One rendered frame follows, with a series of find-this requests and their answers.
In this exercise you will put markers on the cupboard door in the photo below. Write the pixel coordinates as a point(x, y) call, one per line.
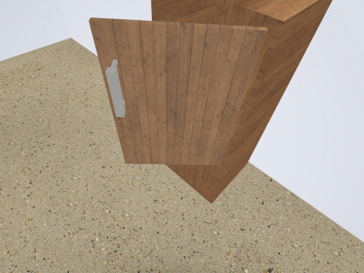
point(183, 85)

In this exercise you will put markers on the handle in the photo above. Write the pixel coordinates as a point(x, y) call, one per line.
point(115, 89)

